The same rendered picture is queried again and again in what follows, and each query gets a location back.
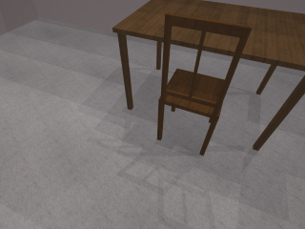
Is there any chair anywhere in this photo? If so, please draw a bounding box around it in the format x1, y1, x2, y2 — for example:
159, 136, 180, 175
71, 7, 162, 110
157, 12, 253, 156

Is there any table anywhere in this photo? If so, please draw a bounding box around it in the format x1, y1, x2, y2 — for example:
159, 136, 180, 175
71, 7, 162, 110
112, 0, 305, 151

